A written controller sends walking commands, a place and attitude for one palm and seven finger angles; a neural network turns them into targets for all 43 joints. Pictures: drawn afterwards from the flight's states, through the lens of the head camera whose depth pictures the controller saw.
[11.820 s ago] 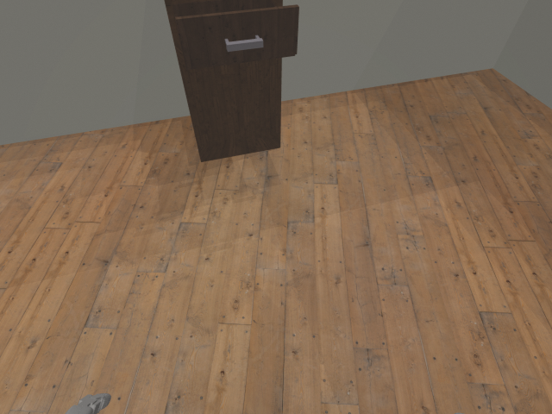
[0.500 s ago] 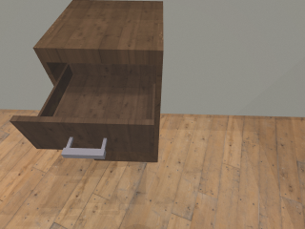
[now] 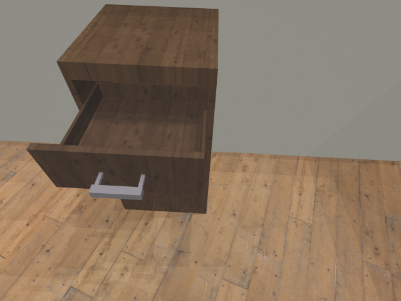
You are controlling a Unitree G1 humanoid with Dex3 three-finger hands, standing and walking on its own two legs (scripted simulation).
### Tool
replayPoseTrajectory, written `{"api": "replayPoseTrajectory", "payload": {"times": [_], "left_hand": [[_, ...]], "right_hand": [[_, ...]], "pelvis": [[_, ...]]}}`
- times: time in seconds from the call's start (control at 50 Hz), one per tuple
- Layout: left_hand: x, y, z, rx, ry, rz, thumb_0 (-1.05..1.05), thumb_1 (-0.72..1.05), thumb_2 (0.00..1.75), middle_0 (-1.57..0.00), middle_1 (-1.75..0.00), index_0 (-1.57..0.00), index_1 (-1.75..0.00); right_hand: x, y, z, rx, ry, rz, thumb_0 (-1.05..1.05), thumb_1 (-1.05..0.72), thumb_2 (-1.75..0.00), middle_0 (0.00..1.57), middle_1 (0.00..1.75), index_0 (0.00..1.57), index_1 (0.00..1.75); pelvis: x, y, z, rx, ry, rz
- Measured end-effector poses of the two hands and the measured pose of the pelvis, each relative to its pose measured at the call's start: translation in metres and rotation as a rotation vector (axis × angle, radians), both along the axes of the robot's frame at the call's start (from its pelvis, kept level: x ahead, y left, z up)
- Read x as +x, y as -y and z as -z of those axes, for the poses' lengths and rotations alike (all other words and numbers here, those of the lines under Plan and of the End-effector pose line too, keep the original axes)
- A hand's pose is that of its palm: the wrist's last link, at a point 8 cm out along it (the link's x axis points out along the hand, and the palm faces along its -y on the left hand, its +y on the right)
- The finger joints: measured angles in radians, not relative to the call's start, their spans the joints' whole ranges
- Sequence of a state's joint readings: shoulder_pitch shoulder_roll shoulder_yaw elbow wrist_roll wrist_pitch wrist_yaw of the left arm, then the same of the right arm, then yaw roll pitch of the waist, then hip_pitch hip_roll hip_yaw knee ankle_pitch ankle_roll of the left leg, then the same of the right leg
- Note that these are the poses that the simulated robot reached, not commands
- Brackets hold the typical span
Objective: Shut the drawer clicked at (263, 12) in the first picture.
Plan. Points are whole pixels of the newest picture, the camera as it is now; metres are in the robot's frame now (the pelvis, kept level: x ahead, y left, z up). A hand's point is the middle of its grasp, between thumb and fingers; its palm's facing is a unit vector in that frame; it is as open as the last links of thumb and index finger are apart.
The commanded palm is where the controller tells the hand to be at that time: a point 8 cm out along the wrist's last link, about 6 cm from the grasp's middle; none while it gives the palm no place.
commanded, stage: come to a stop and stand still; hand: left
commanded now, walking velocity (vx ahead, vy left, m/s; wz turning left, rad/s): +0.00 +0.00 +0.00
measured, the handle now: (119, 184) +0.37 +0.23 -0.03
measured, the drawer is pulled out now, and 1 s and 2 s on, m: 0.27 0.27 0.27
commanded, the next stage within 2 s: look again from close up in 0.02 s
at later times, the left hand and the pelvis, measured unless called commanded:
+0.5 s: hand out of the picture +0.03 +0.20 -0.17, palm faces +0.04 -0.97 -0.23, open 7.3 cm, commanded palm none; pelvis +0.01 +0.02 -0.01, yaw +0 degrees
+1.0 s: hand out of the picture +0.01 +0.18 -0.19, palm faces +0.03 -0.98 -0.18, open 7.3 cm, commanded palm none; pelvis +0.03 +0.02 -0.01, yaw +0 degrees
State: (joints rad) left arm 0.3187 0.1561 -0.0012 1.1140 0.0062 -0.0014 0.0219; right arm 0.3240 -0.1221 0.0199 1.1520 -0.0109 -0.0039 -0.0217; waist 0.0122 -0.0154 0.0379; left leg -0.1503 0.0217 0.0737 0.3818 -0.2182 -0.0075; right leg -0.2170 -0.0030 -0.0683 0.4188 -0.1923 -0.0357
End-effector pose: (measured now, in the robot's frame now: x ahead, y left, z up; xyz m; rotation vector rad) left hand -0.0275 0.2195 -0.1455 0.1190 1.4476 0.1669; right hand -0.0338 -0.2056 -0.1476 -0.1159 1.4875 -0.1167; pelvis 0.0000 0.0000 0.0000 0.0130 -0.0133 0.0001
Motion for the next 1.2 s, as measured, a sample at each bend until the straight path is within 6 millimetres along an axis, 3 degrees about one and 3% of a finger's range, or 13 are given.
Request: {"api": "replayPoseTrajectory", "payload": {"times": [0.12, 0.2, 0.34, 0.46, 0.58, 0.92, 1.02, 1.2], "left_hand": [[-0.010, 0.008, 0.002, -0.021, -0.029, -0.013, 0.00, 0.91, 0.90, -0.20, -0.30, -0.20, -0.30], [-0.009, 0.009, 0.004, -0.015, -0.016, 0.008, 0.00, 0.91, 0.90, -0.20, -0.30, -0.20, -0.30], [0.020, -0.009, 0.001, 0.018, 0.054, 0.024, 0.01, 0.92, 0.90, -0.20, -0.30, -0.20, -0.30], [0.041, -0.026, -0.006, 0.055, 0.114, 0.026, 0.01, 0.92, 0.90, -0.20, -0.30, -0.20, -0.30], [0.051, -0.028, -0.008, 0.058, 0.126, 0.033, 0.00, 0.92, 0.90, -0.20, -0.30, -0.20, -0.30], [0.033, -0.008, 0.003, 0.002, 0.027, 0.011, 0.00, 0.92, 0.90, -0.20, -0.30, -0.20, -0.30], [0.029, -0.007, 0.012, -0.008, 0.008, 0.011, 0.00, 0.91, 0.90, -0.20, -0.30, -0.20, -0.30], [0.062, -0.028, 0.011, 0.006, 0.049, 0.013, 0.00, 0.91, 0.90, -0.20, -0.30, -0.20, -0.30]], "right_hand": [[-0.009, -0.007, 0.000, 0.009, -0.027, 0.010, 0.00, -0.91, -0.90, 0.20, 0.30, 0.20, 0.30], [0.000, -0.009, 0.007, 0.017, 0.009, 0.010, 0.01, -0.90, -0.90, 0.20, 0.30, 0.20, 0.30], [0.027, -0.019, 0.014, 0.027, 0.116, -0.006, 0.01, -0.91, -0.90, 0.19, 0.30, 0.20, 0.30], [0.035, -0.019, 0.014, 0.027, 0.127, -0.023, 0.02, -0.92, -0.90, 0.20, 0.30, 0.20, 0.30], [0.039, -0.015, 0.013, 0.019, 0.120, -0.031, 0.01, -0.91, -0.90, 0.20, 0.30, 0.20, 0.30], [0.041, -0.004, 0.011, -0.001, 0.052, -0.027, 0.00, -0.91, -0.90, 0.19, 0.30, 0.20, 0.30], [0.055, -0.006, 0.011, -0.022, 0.066, -0.014, 0.01, -0.91, -0.90, 0.19, 0.30, 0.20, 0.30], [0.079, -0.023, 0.012, -0.029, 0.113, -0.027, 0.02, -0.92, -0.90, 0.19, 0.30, 0.20, 0.30]], "pelvis": [[0.001, -0.001, 0.000, 0.000, -0.004, -0.001], [0.000, -0.006, 0.005, -0.018, -0.010, -0.009], [0.005, -0.017, 0.008, -0.010, 0.006, -0.011], [0.009, -0.020, 0.006, -0.001, 0.015, -0.008], [0.010, -0.020, 0.004, 0.003, 0.016, -0.006], [0.027, -0.013, 0.008, 0.001, 0.010, -0.001], [0.035, -0.018, 0.012, -0.032, -0.005, -0.004], [0.048, -0.035, 0.013, -0.024, 0.007, -0.003]]}}
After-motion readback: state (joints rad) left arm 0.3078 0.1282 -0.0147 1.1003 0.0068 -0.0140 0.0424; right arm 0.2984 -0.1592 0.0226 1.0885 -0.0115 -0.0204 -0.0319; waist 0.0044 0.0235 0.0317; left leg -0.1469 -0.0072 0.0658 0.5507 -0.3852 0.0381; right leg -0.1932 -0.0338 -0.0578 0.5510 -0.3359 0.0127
